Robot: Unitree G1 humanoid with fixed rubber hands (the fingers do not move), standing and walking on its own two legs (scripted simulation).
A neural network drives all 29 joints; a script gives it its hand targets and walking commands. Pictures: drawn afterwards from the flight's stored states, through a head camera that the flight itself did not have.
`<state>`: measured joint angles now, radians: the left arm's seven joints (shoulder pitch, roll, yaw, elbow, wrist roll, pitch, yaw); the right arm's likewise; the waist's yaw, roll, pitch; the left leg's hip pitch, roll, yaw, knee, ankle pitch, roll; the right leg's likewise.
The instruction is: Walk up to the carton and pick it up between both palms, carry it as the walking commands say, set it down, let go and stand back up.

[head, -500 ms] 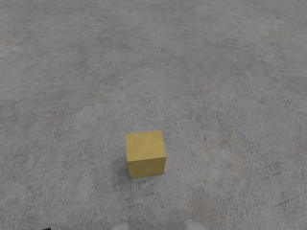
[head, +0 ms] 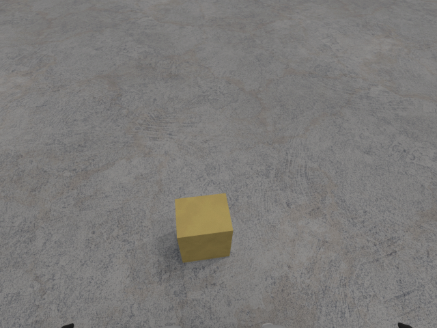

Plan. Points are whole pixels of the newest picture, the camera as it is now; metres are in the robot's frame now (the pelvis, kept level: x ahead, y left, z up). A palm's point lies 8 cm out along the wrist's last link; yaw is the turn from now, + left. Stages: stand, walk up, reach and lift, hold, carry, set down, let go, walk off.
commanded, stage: walk up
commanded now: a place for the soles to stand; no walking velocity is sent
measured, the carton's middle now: (203, 229) +0.59 +0.09 -0.61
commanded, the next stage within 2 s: none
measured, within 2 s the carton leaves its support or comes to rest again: neither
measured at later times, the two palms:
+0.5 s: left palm (33, 321) +0.15 +0.36 -0.09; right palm out of the picture +0.09 -0.30 -0.04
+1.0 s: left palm (56, 289) +0.21 +0.35 -0.10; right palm (405, 306) +0.19 -0.31 -0.06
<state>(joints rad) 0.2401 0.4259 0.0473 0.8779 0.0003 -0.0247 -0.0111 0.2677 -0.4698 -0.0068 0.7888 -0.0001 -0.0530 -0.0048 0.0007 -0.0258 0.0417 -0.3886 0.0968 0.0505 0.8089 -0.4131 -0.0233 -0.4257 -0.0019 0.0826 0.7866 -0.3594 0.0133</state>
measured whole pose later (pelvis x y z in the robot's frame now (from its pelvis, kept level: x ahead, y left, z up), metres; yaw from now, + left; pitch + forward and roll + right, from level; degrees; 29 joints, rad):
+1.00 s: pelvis +0.13 +0.02 +0.01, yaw +5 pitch -2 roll -1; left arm 0.16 0.42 0.07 0.85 0.00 0.01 -0.04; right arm 0.41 -0.47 -0.04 0.79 0.00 -0.10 -0.02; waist 0.00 -0.03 0.09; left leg -0.37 0.05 0.00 0.76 -0.36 0.00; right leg -0.45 -0.04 0.06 0.95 -0.48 -0.01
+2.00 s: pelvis +0.16 -0.01 +0.00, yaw +7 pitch -1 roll +0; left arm 0.14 0.41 0.07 0.89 0.00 0.01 -0.03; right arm 0.31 -0.46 0.01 0.80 0.00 -0.08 -0.03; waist 0.00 -0.04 0.06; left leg -0.38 0.04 -0.02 0.77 -0.37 -0.03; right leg -0.38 -0.05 0.04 0.78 -0.39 0.01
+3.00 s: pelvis +0.16 -0.01 +0.00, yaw +7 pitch -1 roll +1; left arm 0.14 0.41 0.07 0.89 0.00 0.01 -0.04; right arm 0.31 -0.46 0.01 0.80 0.00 -0.08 -0.03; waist 0.00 -0.04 0.05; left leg -0.38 0.04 -0.03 0.76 -0.37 -0.02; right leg -0.38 -0.05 0.04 0.79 -0.39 0.01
